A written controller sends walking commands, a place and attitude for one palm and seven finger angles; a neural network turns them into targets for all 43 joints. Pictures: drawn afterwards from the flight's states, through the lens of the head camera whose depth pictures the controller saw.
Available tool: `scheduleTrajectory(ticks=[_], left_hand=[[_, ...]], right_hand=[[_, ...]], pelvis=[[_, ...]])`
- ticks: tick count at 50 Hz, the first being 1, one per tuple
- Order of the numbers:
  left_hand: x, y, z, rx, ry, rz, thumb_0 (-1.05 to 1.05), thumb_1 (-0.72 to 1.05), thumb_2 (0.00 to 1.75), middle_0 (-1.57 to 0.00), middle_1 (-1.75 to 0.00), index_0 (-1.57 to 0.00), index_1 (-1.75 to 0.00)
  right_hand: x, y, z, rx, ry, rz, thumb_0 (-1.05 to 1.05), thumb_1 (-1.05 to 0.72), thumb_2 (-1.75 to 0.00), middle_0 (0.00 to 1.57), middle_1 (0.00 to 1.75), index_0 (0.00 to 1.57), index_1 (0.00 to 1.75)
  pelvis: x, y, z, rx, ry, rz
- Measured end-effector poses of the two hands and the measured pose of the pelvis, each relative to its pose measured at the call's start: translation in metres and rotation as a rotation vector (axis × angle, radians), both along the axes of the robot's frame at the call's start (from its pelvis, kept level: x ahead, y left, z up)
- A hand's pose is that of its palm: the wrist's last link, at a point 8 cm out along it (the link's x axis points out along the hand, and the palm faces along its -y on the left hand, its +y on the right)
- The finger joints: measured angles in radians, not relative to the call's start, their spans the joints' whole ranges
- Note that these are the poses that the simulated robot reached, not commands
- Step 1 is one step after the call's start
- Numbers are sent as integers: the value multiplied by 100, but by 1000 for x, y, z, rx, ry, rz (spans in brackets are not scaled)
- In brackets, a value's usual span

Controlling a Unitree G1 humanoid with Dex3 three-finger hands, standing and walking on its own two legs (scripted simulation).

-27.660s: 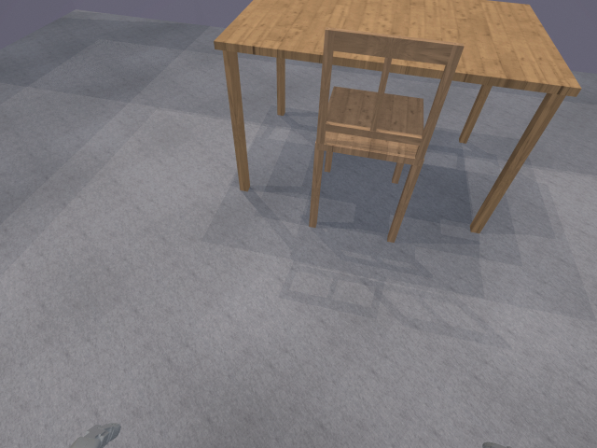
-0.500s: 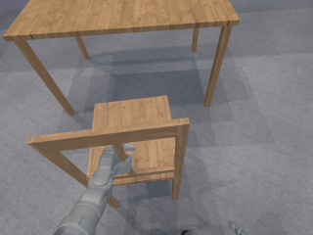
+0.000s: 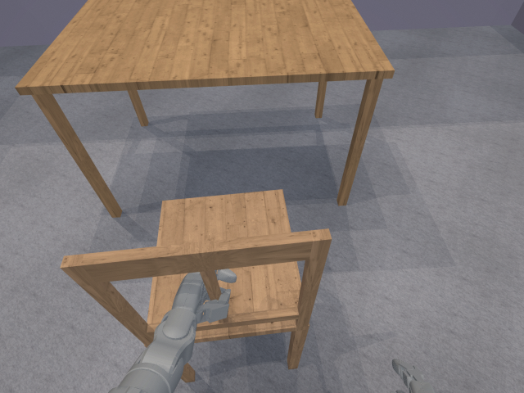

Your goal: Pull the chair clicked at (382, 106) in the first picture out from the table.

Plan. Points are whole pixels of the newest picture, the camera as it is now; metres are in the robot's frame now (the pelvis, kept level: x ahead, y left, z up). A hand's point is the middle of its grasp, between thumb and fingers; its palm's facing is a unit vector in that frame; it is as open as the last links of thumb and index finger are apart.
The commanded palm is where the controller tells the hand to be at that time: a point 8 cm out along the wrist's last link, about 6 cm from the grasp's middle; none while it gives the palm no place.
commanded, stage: stop walking, hand still on the chair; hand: left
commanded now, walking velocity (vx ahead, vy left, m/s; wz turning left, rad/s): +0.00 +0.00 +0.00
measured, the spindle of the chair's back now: (216, 296) +0.30 +0.10 -0.10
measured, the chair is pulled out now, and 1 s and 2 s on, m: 0.57 0.57 0.57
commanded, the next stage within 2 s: open the thumb and straighten the fingers in 0.16 s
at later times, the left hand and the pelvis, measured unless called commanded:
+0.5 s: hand (214, 299) +0.28 +0.10 -0.06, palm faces -0.15 -0.98 -0.13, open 7.7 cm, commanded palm +0.27 +0.16 -0.05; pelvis +0.00 +0.00 -0.01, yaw +1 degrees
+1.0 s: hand (196, 299) +0.28 +0.13 -0.07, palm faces -0.11 -0.98 -0.15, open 17.0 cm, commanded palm +0.27 +0.17 -0.05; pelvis +0.01 +0.00 -0.03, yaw +3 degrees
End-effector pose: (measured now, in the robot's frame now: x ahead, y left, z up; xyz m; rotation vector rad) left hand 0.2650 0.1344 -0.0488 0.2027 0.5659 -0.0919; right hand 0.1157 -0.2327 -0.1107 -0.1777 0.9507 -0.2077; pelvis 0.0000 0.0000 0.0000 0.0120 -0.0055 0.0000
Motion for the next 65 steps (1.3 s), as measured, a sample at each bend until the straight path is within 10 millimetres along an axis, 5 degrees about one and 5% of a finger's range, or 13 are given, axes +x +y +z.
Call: scheduleTrajectory(ticks=[8, 18, 23, 29, 37, 50, 57, 65], left_hand=[[0, 0, 0, 0, -2, -5, 3, 70, 79, -20, -122, -50, -145], [2, 4, -3, -43, -10, 13, 3, 64, 78, -24, -126, -50, -145], [6, 15, 0, -50, -59, 0, 2, 42, 67, -35, -134, -50, -145], [11, 23, 0, -25, -41, -17, 1, -5, 44, -39, -131, -47, -138], [9, 26, 0, -41, -22, -1, 0, -42, 26, -32, -98, -34, -100], [7, 48, 1, -19, -24, 27, -1, -53, 21, -7, -20, -7, -21], [-3, 41, -7, -53, 7, 2, -1, -53, 20, -2, -5, -2, -5], [-29, 61, -3, -22, -12, 46, -1, -53, 20, -1, -1, -1, -1]], right_hand=[[8, 13, -2, 25, 8, 27, 1, -90, -90, 20, 30, 21, 30], [-2, -10, 0, 14, 17, -3, 1, -90, -90, 20, 30, 21, 30], [-7, -27, 5, -18, -14, 0, 1, -90, -90, 20, 30, 21, 30], [-6, -32, -2, -23, -37, 11, 1, -91, -90, 20, 30, 20, 30], [5, -14, -13, 22, -78, 36, 1, -91, -90, 20, 30, 20, 30], [31, -4, -11, 18, -136, 85, 1, -90, -90, 20, 30, 21, 30], [42, -9, -8, -16, -163, 97, 1, -90, -90, 20, 30, 20, 30], [49, -8, -2, -21, -198, 97, 1, -90, -90, 20, 30, 20, 30]], pelvis=[[2, 1, 0, 2, 3, 3], [2, -3, -4, 3, 47, 22], [0, -5, -9, -1, 84, 23], [-2, -1, -16, 0, 119, 25], [2, 3, -23, 4, 150, 28], [8, 2, -29, -4, 165, 45], [10, 3, -33, -7, 174, 52], [14, 3, -35, -12, 180, 55]])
